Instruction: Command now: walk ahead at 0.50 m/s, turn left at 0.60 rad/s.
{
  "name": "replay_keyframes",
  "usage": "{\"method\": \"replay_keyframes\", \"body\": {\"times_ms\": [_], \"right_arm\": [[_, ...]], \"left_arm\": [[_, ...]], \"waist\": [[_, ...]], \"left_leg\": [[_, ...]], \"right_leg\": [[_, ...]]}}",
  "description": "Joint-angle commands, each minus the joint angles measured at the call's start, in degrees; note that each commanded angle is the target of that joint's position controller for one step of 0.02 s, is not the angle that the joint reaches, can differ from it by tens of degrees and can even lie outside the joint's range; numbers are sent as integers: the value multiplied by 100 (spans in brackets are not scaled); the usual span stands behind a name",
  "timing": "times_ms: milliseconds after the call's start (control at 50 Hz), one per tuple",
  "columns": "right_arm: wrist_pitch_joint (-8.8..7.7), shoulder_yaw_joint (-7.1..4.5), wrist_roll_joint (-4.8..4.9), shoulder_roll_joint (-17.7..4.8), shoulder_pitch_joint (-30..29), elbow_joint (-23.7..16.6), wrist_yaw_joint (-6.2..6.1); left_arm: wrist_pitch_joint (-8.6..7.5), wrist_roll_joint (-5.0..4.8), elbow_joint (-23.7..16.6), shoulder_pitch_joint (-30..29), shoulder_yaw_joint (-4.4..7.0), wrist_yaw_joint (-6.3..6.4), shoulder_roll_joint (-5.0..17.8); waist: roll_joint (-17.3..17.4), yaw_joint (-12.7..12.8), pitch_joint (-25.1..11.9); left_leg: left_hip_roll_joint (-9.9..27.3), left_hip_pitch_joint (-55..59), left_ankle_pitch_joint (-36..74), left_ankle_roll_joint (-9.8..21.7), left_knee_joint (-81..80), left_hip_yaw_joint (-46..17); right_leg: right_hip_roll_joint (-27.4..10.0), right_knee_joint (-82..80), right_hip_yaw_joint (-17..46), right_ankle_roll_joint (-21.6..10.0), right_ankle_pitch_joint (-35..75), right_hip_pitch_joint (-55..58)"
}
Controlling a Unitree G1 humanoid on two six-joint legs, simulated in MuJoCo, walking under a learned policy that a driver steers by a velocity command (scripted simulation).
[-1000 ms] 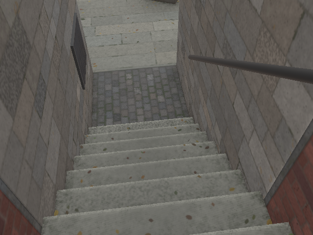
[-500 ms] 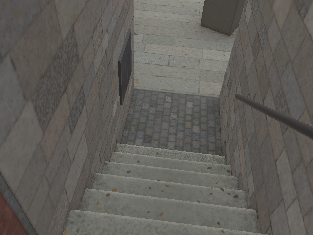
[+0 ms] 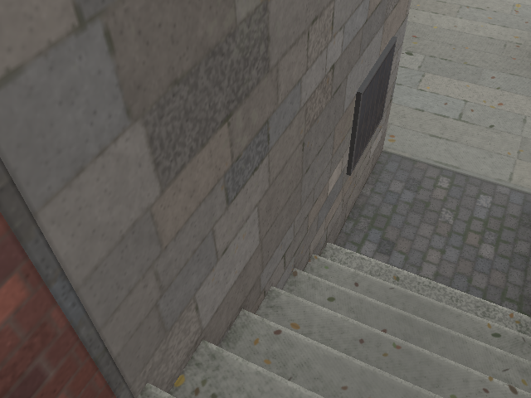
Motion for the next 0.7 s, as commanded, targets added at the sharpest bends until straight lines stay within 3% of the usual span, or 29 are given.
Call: {"method": "replay_keyframes", "body": {"times_ms": [20,40,80,140,160,180,200,220,240,260,280,300,320,340,380,400,440,460,480,500,540,560,580,600,620,640,660,680,700], "right_arm": [[83,-96,-1,-181,323,8,112],[50,-155,78,-326,199,24,121],[-6,-239,67,-529,-511,-107,151],[-94,-252,49,-579,-1024,-254,199],[-108,-221,-23,-544,-918,-282,203],[-124,-215,-16,-535,-451,-141,183],[-132,-235,94,-546,724,192,129],[-159,-384,123,-769,2356,716,65],[-154,-508,274,-1231,2465,898,46],[-289,-316,358,-1136,2246,933,56],[-366,-394,326,-1424,2443,1051,-30],[-392,-335,48,-1156,2036,1063,-140],[-483,-321,-154,-981,1425,849,-170],[-538,-307,-291,-953,1143,780,-144],[-850,-341,44,-812,742,952,-268],[-906,-363,86,-774,632,932,-264],[-892,-373,116,-738,639,861,-267],[-818,-305,76,-609,338,816,-332],[-771,-280,42,-532,448,804,-352],[-740,-238,-43,-535,756,732,-549],[-697,-276,34,-759,1325,896,-716],[-691,-295,-32,-805,1466,939,-712],[-686,-294,-67,-766,1374,913,-685],[-673,-282,-45,-719,1175,853,-641],[-636,-276,-69,-675,1080,861,-617],[-633,-331,6,-755,836,766,-520],[-612,-252,-58,-735,1058,552,-429],[-591,-104,-239,-518,1065,506,-446],[-584,-46,-359,-483,879,446,-469]], "left_arm": [[-141,26,-256,-193,206,-22,1150],[-155,69,-333,-193,226,-53,1180],[-116,129,-369,-74,245,-68,1180],[-22,207,-307,103,300,2,1283],[-13,185,-340,-53,304,24,1325],[2,155,-408,-288,330,45,1434],[64,179,-482,-812,394,86,1665],[106,185,-521,-1438,470,86,1888],[154,238,-508,-1305,406,54,1326],[117,414,-718,-999,285,7,1032],[139,340,-934,-1239,255,-27,960],[185,176,-795,-1326,275,-49,1020],[222,164,-724,-1463,312,-52,1126],[313,169,-697,-1491,360,-28,1157],[570,299,-965,-1905,351,-88,1036],[562,262,-912,-1745,330,-122,970],[545,57,-856,-1685,321,-182,911],[521,-112,-814,-1612,282,-227,694],[517,-144,-772,-1612,247,-257,639],[565,84,-979,-2128,212,-330,530],[654,229,-1183,-2761,162,-364,407],[676,181,-1174,-2793,217,-337,513],[655,77,-1085,-2465,240,-316,552],[641,68,-859,-1867,252,-292,513],[668,67,-539,-1072,340,-237,629],[656,254,-305,-77,502,-270,1030],[608,233,-299,-81,492,-392,1208],[627,27,-529,-203,519,-381,1226],[658,-66,-578,-138,495,-269,1203]], "waist": [[-1033,-333,62],[-950,-297,22],[-829,-34,497],[-1044,205,826],[-1016,30,831],[-925,-198,530],[-908,-811,-51],[-756,-1667,-671],[1432,-1535,-511],[1030,-916,-124],[998,-926,-213],[95,-549,421],[-154,-388,661],[-549,-171,434],[137,134,386],[317,211,335],[190,175,167],[413,218,84],[407,71,120],[-425,-229,778],[-110,-854,891],[113,-1015,728],[185,-947,591],[38,-668,258],[-502,-259,114],[-1427,223,-209],[-1482,0,-571],[-1043,200,-777],[-645,328,-847]], "left_leg": [[172,743,863,76,-890,44],[48,871,1165,130,-1089,287],[91,691,1004,219,-1646,344],[170,694,-26,228,-2104,665],[155,1101,-596,266,-2389,852],[4,2114,-1118,363,-2691,1158],[-294,3913,-1428,532,-2964,1359],[-387,5852,-1367,870,-3265,1144],[379,6166,-676,1452,-4381,-980],[1100,5806,1246,1770,-4781,-2390],[1784,5291,-52,2252,-5582,-3458],[1866,4029,-1582,2142,-5436,-3562],[1795,3188,-2008,1937,-5292,-3397],[1423,2456,-2563,1797,-5437,-2974],[825,1420,-3369,1257,-5189,-2103],[596,1152,-3223,1139,-5094,-1738],[455,1004,-3095,942,-4648,-1307],[426,675,-3161,790,-4302,-1035],[416,767,-3185,707,-4090,-882],[531,1101,-2633,716,-3840,-1285],[770,2377,-1648,852,-3319,-1612],[920,2922,-1290,995,-2944,-1872],[858,2928,-1121,988,-2513,-1692],[766,2620,-710,886,-1930,-1156],[524,1997,-696,756,-660,-408],[-211,629,-2484,362,1773,843],[-28,-1504,-3761,205,3158,1215],[361,-2382,-3400,253,3824,1267],[559,-2522,-2824,286,3497,1252]], "right_leg": [[-1670,-1345,1709,-415,3829,-462],[-1580,-1241,1379,-316,3329,-342],[-1609,-1452,1298,-329,3004,-110],[-1786,-1350,1148,-562,3375,582],[-1828,-982,911,-527,4521,588],[-1727,-486,400,-412,5747,332],[-1468,690,-61,-283,7050,-395],[-1246,2786,-146,-52,6707,-1606],[47,5209,-152,347,558,-3260],[-64,4712,877,492,-654,-4183],[-106,4123,1225,675,-1234,-4037],[-456,3302,1446,681,-1374,-3768],[-585,3119,1490,656,-458,-3235],[-407,2677,1210,728,961,-2355],[-417,1500,1251,751,3463,-1224],[-351,1122,1014,743,3941,-637],[-254,463,833,683,4455,247],[-166,322,706,740,5108,918],[-163,13,634,737,5077,1124],[-219,-537,629,539,5077,293],[-375,-1235,805,360,5155,-770],[-596,-1516,1215,294,4655,-1077],[-556,-1993,1206,266,4467,-751],[-400,-2452,902,127,4476,253],[-307,-3049,777,-65,4600,1339],[-540,-2327,906,-548,6702,2844],[-1156,-678,1483,-642,7502,4537],[-1359,-488,1690,-622,7753,4669],[-1329,-664,1778,-437,7487,4351]]}}
Next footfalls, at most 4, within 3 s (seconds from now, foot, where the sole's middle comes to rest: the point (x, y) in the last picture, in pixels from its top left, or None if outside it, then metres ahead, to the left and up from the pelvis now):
0.20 left None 0.15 0.13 -0.75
0.62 right None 0.33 -0.08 -0.94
1.10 left None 0.63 0.07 -1.13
1.58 right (350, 391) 0.77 -0.21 -1.31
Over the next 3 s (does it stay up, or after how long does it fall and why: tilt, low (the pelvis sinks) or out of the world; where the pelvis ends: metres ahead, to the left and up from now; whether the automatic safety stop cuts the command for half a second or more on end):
stays up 0.87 -0.16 -0.57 its command is cut before an obstacle after 0.5 s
